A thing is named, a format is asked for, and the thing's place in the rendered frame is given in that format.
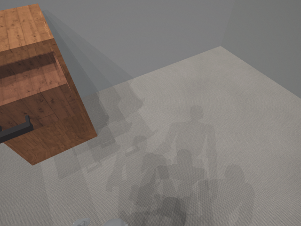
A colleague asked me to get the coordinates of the handle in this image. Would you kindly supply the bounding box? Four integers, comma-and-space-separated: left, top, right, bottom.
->
0, 115, 34, 143

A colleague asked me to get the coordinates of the cabinet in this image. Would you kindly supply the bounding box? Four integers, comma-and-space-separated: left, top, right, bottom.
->
0, 3, 97, 165

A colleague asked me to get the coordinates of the drawer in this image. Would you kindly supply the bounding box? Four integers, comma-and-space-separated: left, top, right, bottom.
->
0, 51, 80, 131

